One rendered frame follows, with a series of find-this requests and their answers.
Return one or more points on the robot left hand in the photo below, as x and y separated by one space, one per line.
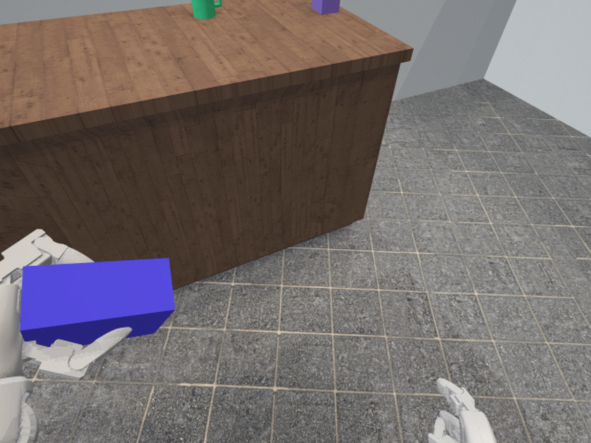
63 358

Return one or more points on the table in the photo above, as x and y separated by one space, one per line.
150 133

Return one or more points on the robot right hand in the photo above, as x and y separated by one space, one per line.
472 427

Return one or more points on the left robot forearm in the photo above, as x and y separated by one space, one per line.
19 423

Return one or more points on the sponge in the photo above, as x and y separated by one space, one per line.
80 302

